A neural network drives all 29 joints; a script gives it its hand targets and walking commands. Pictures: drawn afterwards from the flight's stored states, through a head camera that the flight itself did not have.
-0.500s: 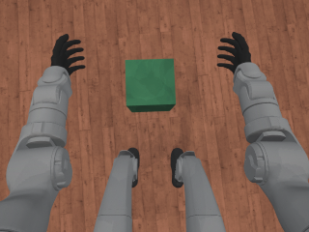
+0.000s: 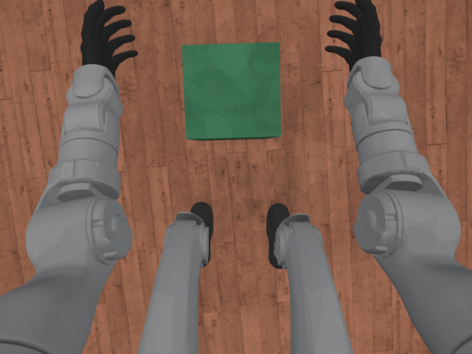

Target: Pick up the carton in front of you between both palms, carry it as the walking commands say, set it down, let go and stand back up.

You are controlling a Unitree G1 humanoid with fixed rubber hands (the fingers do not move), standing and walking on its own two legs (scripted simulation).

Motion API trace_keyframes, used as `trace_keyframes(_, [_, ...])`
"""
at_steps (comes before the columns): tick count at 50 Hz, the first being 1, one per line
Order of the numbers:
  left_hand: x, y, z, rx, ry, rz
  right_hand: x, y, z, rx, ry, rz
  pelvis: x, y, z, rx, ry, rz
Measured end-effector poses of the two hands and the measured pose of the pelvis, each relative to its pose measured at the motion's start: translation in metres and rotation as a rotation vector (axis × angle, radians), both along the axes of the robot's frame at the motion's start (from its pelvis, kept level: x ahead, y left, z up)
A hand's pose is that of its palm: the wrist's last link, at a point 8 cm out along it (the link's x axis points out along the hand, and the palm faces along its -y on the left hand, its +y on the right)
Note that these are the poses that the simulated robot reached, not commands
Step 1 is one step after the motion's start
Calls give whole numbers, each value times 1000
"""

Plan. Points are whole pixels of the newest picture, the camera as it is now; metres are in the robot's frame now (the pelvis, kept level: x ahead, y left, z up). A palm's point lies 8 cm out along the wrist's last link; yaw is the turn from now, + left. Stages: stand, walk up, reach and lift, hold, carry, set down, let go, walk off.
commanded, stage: reach and lift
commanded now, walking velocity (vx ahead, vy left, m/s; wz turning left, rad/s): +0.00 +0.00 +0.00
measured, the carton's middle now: (232, 100) +0.50 +0.03 -0.47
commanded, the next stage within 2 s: none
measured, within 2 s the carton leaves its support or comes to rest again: leaves its support in 1.50 s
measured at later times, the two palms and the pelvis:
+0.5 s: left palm (149, 96) +0.49 +0.21 -0.36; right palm (315, 91) +0.51 -0.16 -0.36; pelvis -0.06 +0.00 -0.20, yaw +0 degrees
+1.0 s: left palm (159, 97) +0.49 +0.20 -0.40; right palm (306, 90) +0.52 -0.15 -0.40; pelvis -0.05 -0.01 -0.23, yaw +1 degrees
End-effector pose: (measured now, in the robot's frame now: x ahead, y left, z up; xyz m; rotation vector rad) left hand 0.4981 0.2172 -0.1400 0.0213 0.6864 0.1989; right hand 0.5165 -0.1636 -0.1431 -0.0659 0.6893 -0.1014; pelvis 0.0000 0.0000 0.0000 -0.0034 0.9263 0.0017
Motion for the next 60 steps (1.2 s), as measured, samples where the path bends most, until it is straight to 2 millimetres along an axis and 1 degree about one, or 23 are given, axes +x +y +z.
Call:
trace_keyframes(4, [-8, 4, -50, 9, 10, 13, -5, 0, -50, -6, 5, 7, -5, -1, -38, 2, 20, 2])
trace_keyframes(9, [-13, 8, -107, 20, 0, 12, -9, -2, -108, -16, -4, 13, -20, -4, -90, 0, -8, 6])
trace_keyframes(12, [-13, 6, -134, 19, -11, 9, -10, -3, -134, -16, -12, 10, -30, -5, -120, -2, -48, 7])
trace_keyframes(16, [-11, 2, -161, 13, -13, 10, -10, -2, -160, -11, -12, 4, -43, -6, -153, -4, -112, 5])
trace_keyframes(19, [-10, -2, -180, 8, 2, 9, -9, 1, -177, -6, 2, 3, -51, -6, -172, -4, -155, 3])
trace_keyframes(23, [-10, -6, -205, 2, 28, 3, -9, 4, -201, -1, 27, 5, -57, -5, -191, -3, -198, 3])
trace_keyframes(29, [-10, -8, -246, 0, 60, -6, -11, 5, -243, 1, 56, 6, -60, -4, -212, -4, -240, 5])
trace_keyframes(32, [-9, -8, -263, 8, 61, -10, -10, 5, -259, 5, 53, 4, -58, -2, -220, -4, -267, -1])
trace_keyframes(34, [-7, -8, -268, 9, 60, -11, -9, 4, -265, 4, 45, 7, -56, -1, -223, -4, -288, 2])
trace_keyframes(37, [-3, -11, -270, 4, 48, -11, -4, 4, -267, 2, 34, 16, -53, -1, -227, -1, -297, 4])
trace_keyframes(40, [3, -14, -265, 0, 29, -10, 3, 7, -263, 3, 16, 27, -49, -1, -229, 1, -295, 5])
trace_keyframes(43, [4, -16, -259, -4, 25, -11, 6, 11, -256, 5, 12, 35, -47, -3, -230, 3, -285, 6])
trace_keyframes(51, [-6, -21, -257, -10, 42, -20, -2, 18, -254, 13, 36, 46, -48, -5, -226, 5, -258, 10])
trace_keyframes(53, [-6, -25, -258, -14, 40, -30, -3, 21, -255, 19, 36, 52, -50, -5, -224, 5, -261, 9])
trace_keyframes(56, [-4, -38, -258, -30, 35, -52, -4, 33, -256, 37, 33, 74, -53, -5, -223, 4, -272, 7])
trace_keyframes(57, [-3, -39, -258, -27, 34, -44, -4, 37, -256, 38, 32, 73, -54, -6, -223, 4, -277, 7])
trace_keyframes(60, [-2, -39, -258, -19, 38, -33, -4, 37, -256, 26, 33, 60, -57, -5, -222, 3, -293, 5])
